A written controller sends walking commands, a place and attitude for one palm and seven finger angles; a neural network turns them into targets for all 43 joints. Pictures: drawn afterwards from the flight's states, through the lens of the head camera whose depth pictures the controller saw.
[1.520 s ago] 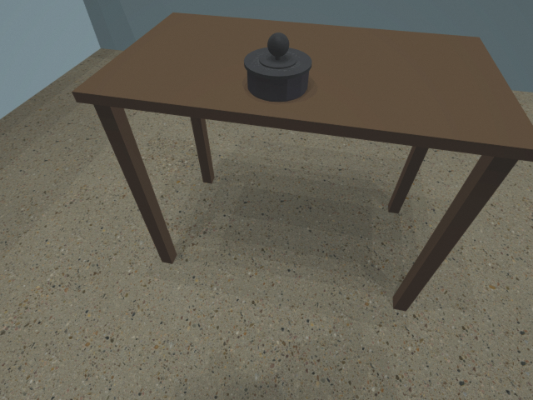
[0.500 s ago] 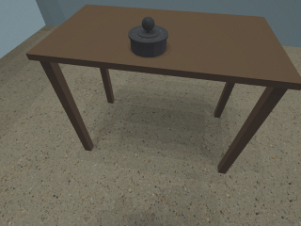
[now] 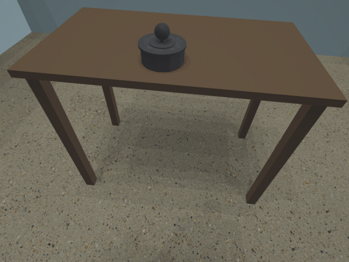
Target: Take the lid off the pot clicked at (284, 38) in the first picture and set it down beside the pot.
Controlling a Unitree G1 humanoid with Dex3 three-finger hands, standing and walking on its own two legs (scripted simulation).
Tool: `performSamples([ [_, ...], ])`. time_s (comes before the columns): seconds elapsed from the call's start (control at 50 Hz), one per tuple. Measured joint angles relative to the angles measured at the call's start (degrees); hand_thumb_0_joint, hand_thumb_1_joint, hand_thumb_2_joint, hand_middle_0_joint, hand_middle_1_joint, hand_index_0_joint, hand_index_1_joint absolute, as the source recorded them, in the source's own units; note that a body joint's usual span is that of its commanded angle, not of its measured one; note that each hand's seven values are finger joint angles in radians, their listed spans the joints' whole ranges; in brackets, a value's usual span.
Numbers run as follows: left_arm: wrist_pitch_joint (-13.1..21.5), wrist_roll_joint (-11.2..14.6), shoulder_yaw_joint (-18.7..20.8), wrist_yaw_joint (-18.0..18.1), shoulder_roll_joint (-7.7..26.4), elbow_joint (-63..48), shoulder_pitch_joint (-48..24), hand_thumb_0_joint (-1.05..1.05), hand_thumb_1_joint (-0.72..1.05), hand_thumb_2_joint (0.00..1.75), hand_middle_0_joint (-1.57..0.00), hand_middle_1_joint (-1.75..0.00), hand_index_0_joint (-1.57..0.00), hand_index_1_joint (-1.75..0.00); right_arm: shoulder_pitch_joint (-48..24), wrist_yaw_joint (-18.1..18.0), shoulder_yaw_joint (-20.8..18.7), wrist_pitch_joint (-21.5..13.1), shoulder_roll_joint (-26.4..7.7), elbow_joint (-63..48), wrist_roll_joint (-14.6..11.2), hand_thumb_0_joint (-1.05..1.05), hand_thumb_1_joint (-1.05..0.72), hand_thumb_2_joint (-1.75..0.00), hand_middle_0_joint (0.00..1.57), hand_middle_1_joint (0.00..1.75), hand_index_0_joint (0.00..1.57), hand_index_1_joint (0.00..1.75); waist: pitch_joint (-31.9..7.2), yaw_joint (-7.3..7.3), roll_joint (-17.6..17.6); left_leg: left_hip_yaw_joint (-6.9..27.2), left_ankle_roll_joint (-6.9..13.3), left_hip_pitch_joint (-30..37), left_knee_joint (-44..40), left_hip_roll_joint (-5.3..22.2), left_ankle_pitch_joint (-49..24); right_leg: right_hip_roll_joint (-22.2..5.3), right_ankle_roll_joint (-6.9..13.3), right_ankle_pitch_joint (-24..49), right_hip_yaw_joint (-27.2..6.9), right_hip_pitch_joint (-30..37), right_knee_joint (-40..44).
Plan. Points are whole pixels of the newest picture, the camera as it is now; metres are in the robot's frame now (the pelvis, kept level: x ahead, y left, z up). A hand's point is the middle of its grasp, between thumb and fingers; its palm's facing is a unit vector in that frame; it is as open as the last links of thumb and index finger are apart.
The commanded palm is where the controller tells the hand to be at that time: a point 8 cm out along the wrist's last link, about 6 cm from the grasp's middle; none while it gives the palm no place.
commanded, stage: take the last steps up to it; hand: left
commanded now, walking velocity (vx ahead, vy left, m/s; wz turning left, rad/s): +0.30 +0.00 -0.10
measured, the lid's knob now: (162, 31) +0.76 +0.10 +0.18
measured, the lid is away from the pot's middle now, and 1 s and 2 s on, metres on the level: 0.00 0.00 0.00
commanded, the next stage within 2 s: come to a stop and stand still in 0.46 s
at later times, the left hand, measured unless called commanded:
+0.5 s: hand (143, 205) +0.31 +0.12 -0.16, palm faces -0.06 -0.98 -0.19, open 7.4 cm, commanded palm none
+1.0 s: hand (121, 223) +0.26 +0.18 -0.18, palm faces +0.02 -0.98 -0.21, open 7.4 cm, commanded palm none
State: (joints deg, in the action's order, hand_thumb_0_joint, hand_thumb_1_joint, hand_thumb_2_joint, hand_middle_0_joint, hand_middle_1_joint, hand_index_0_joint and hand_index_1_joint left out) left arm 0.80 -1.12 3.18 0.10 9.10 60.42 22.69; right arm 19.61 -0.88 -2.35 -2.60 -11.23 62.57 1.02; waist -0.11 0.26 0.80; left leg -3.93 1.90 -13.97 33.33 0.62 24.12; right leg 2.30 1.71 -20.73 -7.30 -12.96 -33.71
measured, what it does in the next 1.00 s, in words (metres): walks ahead: right foot, then left foot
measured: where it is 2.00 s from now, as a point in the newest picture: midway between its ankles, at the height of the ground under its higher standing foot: outside the picture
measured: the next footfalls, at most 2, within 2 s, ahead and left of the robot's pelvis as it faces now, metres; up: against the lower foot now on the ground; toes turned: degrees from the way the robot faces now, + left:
right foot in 0.40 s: +0.29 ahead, -0.14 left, +0.00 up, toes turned -12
left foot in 0.80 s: +0.37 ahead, +0.07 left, +0.00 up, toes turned +2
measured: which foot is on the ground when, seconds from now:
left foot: down 0.00-0.40, up 0.42-0.78, down 0.80-1.00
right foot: down 0.00-0.00, up 0.02-0.38, down 0.40-0.82, up 0.84-1.00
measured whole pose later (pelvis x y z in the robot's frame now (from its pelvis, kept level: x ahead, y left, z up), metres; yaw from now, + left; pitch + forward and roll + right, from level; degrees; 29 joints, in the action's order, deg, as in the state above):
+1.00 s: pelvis +0.23 -0.02 +0.00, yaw -4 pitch -1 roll -1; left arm -2.7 -1.0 3.9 2.3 11.5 56.9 15.1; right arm 6.8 -2.3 -1.2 0.5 -7.1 54.5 1.3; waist 5.3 1.3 2.0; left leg -5.3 3.1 -21.1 29.1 1.9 6.8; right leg 1.0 -1.1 -27.1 -0.9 -24.7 -67.3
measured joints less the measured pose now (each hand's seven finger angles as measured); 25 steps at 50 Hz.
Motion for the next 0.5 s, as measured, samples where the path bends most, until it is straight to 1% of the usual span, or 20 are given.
performSamples([
  [0.02, -0.3, 0.1, 0.1, -0.1, 0.0, 0.5, 0.4, 0.01, 0.90, 0.90, -0.20, -0.30, -0.20, -0.30, 0.0, -0.2, -0.1, -0.8, 0.1, -0.5, 0.2, 0.00, -0.91, -0.90, 0.19, 0.30, 0.20, 0.30, 0.1, -0.18, 0.4, -0.7, -0.1, 0.5, -0.9, -0.1, -4.2, -0.1, 0.5, -1.8, 0.1, -1.2, -3.8],
  [0.06, -1.3, 0.0, 0.4, -0.4, 0.1, 1.8, 0.5, 0.01, 0.90, 0.90, -0.20, -0.30, -0.20, -0.30, 0.4, -0.6, -0.1, -1.7, 0.7, -1.2, 0.5, 0.00, -0.91, -0.90, 0.19, 0.30, 0.20, 0.30, 0.2, -0.53, 1.2, -2.4, -0.2, 2.3, -1.2, -0.4, -4.9, -1.2, 0.9, -3.8, 2.3, -5.3, -14.5],
  [0.1, -1.5, -0.4, 0.6, -0.8, 0.4, 2.3, -0.1, 0.01, 0.91, 0.90, -0.20, -0.30, -0.20, -0.30, 1.4, -0.7, 0.1, -2.1, 1.6, -1.3, 0.5, 0.00, -0.91, -0.90, 0.19, 0.30, 0.20, 0.30, -0.1, -0.95, 1.6, -3.6, 0.0, 5.2, -4.7, -0.5, -4.5, -2.6, 0.9, -1.8, 5.1, -9.9, -22.8],
  [0.12, -1.5, -0.5, 0.7, -1.0, 0.7, 2.2, -0.7, 0.01, 0.91, 0.90, -0.20, -0.30, -0.20, -0.30, 2.0, -0.7, 0.4, -2.3, 2.1, -1.2, 0.5, 0.00, -0.91, -0.90, 0.19, 0.30, 0.20, 0.30, -0.2, -1.14, 1.7, -3.9, 0.0, 6.7, -6.8, -0.6, -4.8, -3.4, 0.7, -0.2, 6.4, -12.1, -25.5],
  [0.16, -1.1, -0.5, 0.8, -1.4, 1.2, 1.2, -2.5, 0.01, 0.91, 0.90, -0.20, -0.30, -0.20, -0.30, 3.3, -0.8, 1.0, -2.8, 3.3, -0.5, 0.3, 0.00, -0.91, -0.90, 0.19, 0.30, 0.20, 0.30, 0.1, -1.30, 1.8, -4.1, -0.3, 9.4, -11.1, -0.7, -6.1, -4.9, 0.1, 2.9, 8.1, -16.0, -28.0],
  [0.22, -0.6, -0.3, 0.8, -1.7, 1.5, -0.8, -6.1, 0.01, 0.91, 0.90, -0.20, -0.30, -0.19, -0.30, 5.1, -1.0, 1.9, -3.3, 5.0, 0.9, 0.2, 0.00, -0.91, -0.90, 0.19, 0.30, 0.20, 0.30, 1.3, -1.41, 1.5, -4.2, -0.7, 12.9, -15.9, -0.6, -7.1, -6.7, -0.5, 6.0, 9.7, -20.3, -26.3],
  [0.26, -0.4, -0.1, 0.7, -1.8, 1.4, -2.2, -8.7, 0.01, 0.91, 0.90, -0.20, -0.30, -0.19, -0.30, 6.0, -1.0, 2.2, -3.3, 5.9, 1.9, 0.2, 0.00, -0.91, -0.90, 0.19, 0.30, 0.20, 0.30, 2.2, -1.61, 1.1, -4.3, -1.2, 14.9, -17.9, -0.3, -7.0, -7.5, -0.6, 7.9, 10.8, -21.5, -21.3],
  [0.3, -0.2, 0.1, 0.5, -1.9, 1.1, -3.4, -11.2, 0.01, 0.91, 0.90, -0.20, -0.30, -0.19, -0.30, 6.7, -0.9, 2.2, -3.0, 6.3, 2.7, 0.3, 0.00, -0.91, -0.90, 0.20, 0.30, 0.20, 0.30, 3.2, -2.13, 0.6, -4.5, -1.8, 16.6, -18.8, 0.0, -6.1, -7.7, -0.3, 9.0, 12.0, -21.3, -14.4],
  [0.36, 0.4, 0.2, 0.2, -1.9, 0.4, -4.7, -14.2, 0.01, 0.91, 0.90, -0.20, -0.30, -0.19, -0.30, 7.6, -0.8, 2.0, -2.5, 6.4, 3.9, 0.5, 0.00, -0.91, -0.90, 0.20, 0.30, 0.20, 0.30, 4.3, -3.32, -0.4, -4.6, -3.1, 18.6, -17.4, 0.7, -3.0, -6.9, 0.7, 9.9, 13.4, -18.7, -5.9],
  [0.38, 0.9, 0.1, 0.1, -1.9, 0.2, -5.1, -14.9, 0.01, 0.91, 0.90, -0.20, -0.30, -0.19, -0.30, 8.1, -0.8, 1.8, -2.3, 6.3, 4.2, 0.5, 0.00, -0.91, -0.90, 0.20, 0.30, 0.20, 0.30, 4.6, -3.59, -0.9, -4.5, -3.5, 18.6, -15.2, 1.3, -1.0, -6.3, 1.1, 10.6, 14.0, -16.9, -3.2],
  [0.4, 1.6, 0.0, 0.0, -1.9, 0.3, -5.6, -15.3, 0.01, 0.91, 0.90, -0.20, -0.30, -0.19, -0.30, 8.9, -0.7, 1.7, -2.1, 6.3, 4.6, 0.4, 0.00, -0.91, -0.90, 0.20, 0.30, 0.20, 0.30, 4.5, -3.72, -1.0, -4.1, -3.6, 17.9, -11.0, 1.7, 1.5, -5.8, 1.6, 11.5, 14.2, -14.5, -0.6],
  [0.42, 2.5, -0.3, 0.1, -1.7, 0.2, -5.8, -15.7, 0.01, 0.91, 0.90, -0.20, -0.30, -0.19, -0.30, 9.1, -0.5, 1.5, -1.7, 6.3, 5.0, 0.1, 0.00, -0.91, -0.90, 0.20, 0.30, 0.20, 0.30, 4.6, -3.42, -1.0, -3.8, -2.9, 15.2, -3.4, 2.5, 4.0, -5.8, 2.0, 13.4, 14.5, -14.0, -1.1],
  [0.44, 3.2, -0.1, 0.2, -1.3, -0.1, -5.9, -16.2, 0.01, 0.91, 0.90, -0.20, -0.30, -0.19, -0.30, 8.4, -0.3, 1.4, -1.0, 6.0, 5.3, -0.2, 0.00, -0.91, -0.90, 0.20, 0.30, 0.20, 0.30, 5.2, -3.28, -1.5, -1.9, -2.0, 11.2, 7.3, 2.9, 5.6, -5.5, 2.2, 11.8, 15.0, -14.1, -3.5],
  [0.46, 3.5, 0.1, 0.1, -1.0, -0.5, -5.9, -16.5, 0.01, 0.91, 0.90, -0.20, -0.30, -0.20, -0.30, 7.4, -0.3, 1.1, -0.5, 5.6, 5.3, -0.3, 0.00, -0.91, -0.90, 0.20, 0.30, 0.20, 0.30, 5.8, -3.28, -2.0, 0.1, -1.2, 6.9, 17.8, 2.9, 5.9, -5.2, 2.4, 9.7, 15.6, -13.2, -4.7],
  [0.48, 3.6, 0.3, 0.1, -0.7, -0.8, -5.8, -16.3, 0.01, 0.91, 0.90, -0.20, -0.30, -0.20, -0.30, 6.3, -0.4, 0.8, -0.1, 5.1, 5.1, -0.4, 0.00, -0.91, -0.90, 0.20, 0.30, 0.20, 0.30, 6.1, -3.10, -2.4, 1.3, -0.6, 3.0, 26.2, 2.9, 4.8, -4.8, 2.4, 8.2, 15.9, -11.9, -4.5],
  [0.5, 3.5, 0.4, 0.0, -0.4, -1.1, -5.5, -15.9, 0.01, 0.91, 0.90, -0.20, -0.30, -0.20, -0.30, 5.1, -0.4, 0.5, 0.1, 4.6, 4.7, -0.4, 0.00, -0.91, -0.90, 0.20, 0.30, 0.20, 0.30, 6.1, -2.91, -2.5, 1.7, -0.3, -0.7, 32.0, 3.0, 3.1, -4.5, 2.4, 7.4, 16.1, -10.5, -3.6],
])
